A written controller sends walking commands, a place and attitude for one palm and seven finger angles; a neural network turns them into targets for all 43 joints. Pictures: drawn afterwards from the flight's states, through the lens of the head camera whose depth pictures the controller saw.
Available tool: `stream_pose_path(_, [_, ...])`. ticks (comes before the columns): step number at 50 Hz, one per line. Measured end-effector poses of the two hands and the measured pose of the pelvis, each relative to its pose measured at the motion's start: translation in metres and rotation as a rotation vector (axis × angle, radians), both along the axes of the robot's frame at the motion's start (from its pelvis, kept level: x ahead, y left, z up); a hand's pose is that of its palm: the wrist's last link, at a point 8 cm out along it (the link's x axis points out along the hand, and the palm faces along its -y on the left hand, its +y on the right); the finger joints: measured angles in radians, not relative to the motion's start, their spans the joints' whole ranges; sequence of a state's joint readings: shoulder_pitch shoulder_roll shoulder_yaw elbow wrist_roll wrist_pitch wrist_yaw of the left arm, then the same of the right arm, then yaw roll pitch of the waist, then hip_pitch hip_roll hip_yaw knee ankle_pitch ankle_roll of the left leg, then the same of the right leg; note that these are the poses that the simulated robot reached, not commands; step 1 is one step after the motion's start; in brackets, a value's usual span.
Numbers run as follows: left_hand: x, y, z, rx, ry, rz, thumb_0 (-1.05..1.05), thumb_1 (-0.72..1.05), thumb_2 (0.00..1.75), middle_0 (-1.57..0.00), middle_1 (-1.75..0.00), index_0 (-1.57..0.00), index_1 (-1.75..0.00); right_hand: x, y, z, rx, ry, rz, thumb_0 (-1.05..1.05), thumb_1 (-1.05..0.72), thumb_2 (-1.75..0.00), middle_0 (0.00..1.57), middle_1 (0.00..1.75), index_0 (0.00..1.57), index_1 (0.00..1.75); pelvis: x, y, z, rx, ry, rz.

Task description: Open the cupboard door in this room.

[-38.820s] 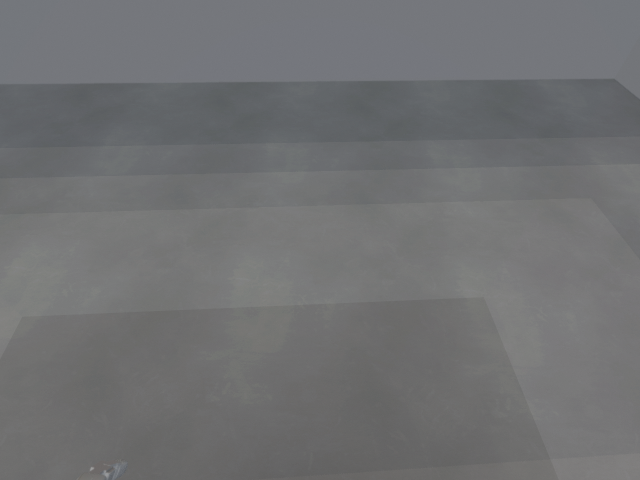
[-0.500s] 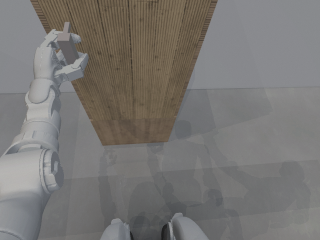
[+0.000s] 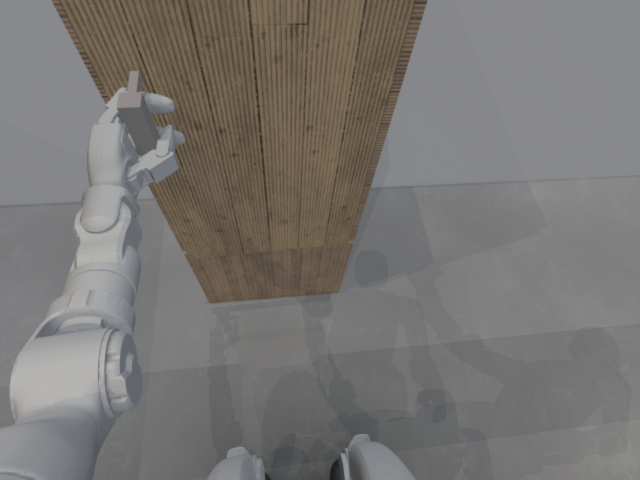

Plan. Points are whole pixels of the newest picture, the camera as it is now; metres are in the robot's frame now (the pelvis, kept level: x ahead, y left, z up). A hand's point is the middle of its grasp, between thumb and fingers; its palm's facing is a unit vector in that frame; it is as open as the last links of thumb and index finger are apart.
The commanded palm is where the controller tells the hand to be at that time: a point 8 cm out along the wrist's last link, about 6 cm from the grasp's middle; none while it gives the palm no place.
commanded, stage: pull the door open along its arc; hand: left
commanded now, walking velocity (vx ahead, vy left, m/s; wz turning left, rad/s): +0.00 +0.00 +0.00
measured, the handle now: (148, 126) +0.54 +0.17 +0.08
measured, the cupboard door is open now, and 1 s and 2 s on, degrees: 2 47 48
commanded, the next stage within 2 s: open thumb and fingers to let go in 0.80 s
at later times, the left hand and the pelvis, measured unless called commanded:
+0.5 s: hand (226, 252) +0.36 +0.07 +0.08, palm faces +0.32 -0.94 +0.06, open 5.9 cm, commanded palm +0.30 +0.11 +0.08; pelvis +0.02 -0.02 +0.01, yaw +2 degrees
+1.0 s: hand (298, 304) +0.30 +0.00 +0.08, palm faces +0.32 -0.95 -0.04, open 6.2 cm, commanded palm +0.25 +0.04 +0.08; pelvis +0.02 -0.07 +0.02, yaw +4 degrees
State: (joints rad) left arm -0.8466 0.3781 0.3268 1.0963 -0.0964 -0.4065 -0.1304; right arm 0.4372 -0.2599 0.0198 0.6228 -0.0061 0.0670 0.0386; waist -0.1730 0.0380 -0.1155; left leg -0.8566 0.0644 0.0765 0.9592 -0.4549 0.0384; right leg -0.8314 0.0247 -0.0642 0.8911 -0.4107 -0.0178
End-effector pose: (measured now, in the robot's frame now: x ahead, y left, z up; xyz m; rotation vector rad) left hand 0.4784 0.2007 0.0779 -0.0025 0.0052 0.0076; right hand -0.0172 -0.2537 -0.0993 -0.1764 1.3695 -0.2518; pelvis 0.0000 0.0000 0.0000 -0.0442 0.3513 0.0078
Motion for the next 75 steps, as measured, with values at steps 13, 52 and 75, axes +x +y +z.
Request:
stream_pose_path(13, [-0.074,-0.019,-0.001,-0.016,-0.027,-0.022,0.01,0.69,0.72,-0.36,-1.35,-0.37,-1.35,0.080,0.000,0.011,0.047,-0.220,0.038,0.01,-0.91,-0.90,0.20,0.30,0.20,0.30,0.018,-0.002,0.015,0.016,-0.071,-0.014])
stream_pose_path(52, [-0.218,-0.152,0.007,0.030,0.048,0.338,0.01,0.61,0.76,-0.35,-1.32,-0.39,-1.34,0.214,-0.020,0.025,0.129,-0.576,0.300,0.02,-0.91,-0.90,0.20,0.30,0.20,0.30,0.015,-0.069,0.016,0.078,-0.201,0.055])
stream_pose_path(75, [-0.228,-0.143,0.005,0.026,0.013,0.330,0.00,-0.39,0.35,-0.29,-1.12,-0.30,-1.12,0.184,-0.011,0.019,0.112,-0.575,0.261,0.02,-0.91,-0.90,0.20,0.30,0.20,0.30,-0.002,-0.055,0.011,0.067,-0.197,0.042])
